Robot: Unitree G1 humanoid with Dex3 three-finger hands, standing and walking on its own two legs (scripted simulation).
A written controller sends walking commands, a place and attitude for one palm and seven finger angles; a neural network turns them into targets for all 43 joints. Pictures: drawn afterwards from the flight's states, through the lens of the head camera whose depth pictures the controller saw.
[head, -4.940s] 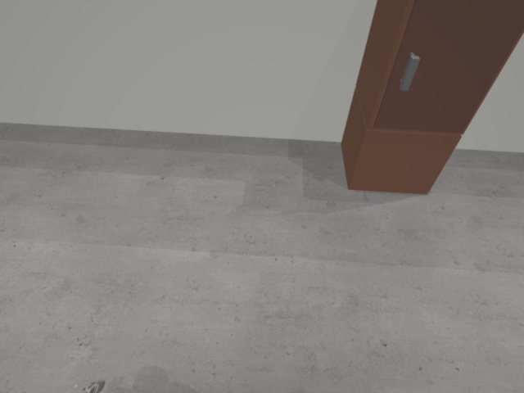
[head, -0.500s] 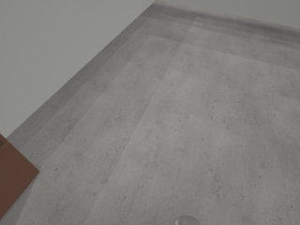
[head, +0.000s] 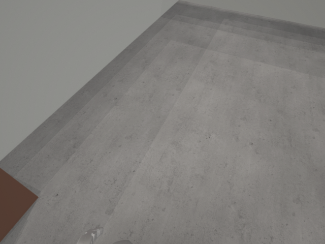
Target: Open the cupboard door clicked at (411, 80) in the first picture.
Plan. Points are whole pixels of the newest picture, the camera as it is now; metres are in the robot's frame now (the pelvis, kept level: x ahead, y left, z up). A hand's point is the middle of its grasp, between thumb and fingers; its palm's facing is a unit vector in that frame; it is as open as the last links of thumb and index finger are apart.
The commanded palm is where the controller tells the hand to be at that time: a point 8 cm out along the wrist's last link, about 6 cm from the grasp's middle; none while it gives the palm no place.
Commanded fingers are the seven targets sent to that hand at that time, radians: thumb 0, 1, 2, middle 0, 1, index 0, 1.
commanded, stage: turn to face it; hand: left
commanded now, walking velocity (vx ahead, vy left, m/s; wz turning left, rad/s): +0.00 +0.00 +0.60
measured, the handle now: out of the picture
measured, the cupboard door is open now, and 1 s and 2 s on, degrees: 0 0 0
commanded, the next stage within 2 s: take the last steps up to it in 1.70 s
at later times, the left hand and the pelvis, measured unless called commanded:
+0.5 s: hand out of the picture +0.05 +0.22 -0.14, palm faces +0.30 -0.91 -0.30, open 7.4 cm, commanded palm none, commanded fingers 0.00 0.90 0.90 -0.20 -0.30 -0.20 -0.30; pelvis +0.01 -0.02 +0.00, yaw +16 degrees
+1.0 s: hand out of the picture -0.13 +0.17 -0.18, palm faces +0.61 -0.75 -0.25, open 7.4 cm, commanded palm none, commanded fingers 0.00 0.90 0.90 -0.20 -0.30 -0.20 -0.30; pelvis -0.03 -0.03 -0.01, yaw +36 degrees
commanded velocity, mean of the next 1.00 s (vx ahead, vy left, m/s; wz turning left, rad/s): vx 0.00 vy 0.00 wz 0.60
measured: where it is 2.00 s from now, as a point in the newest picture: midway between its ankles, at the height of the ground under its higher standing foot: outside the picture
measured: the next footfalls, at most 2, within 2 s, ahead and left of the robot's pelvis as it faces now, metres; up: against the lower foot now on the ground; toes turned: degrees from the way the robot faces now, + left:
left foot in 0.06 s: +0.07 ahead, +0.12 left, +0.00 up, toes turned +12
right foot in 0.52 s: +0.08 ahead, -0.14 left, +0.00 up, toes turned +15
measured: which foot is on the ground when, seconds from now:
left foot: up 0.00-0.04, down 0.06-0.52, up 0.54-0.92, down 0.94-1.00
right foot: down 0.00-0.06, up 0.08-0.50, down 0.52-0.94, up 0.96-1.00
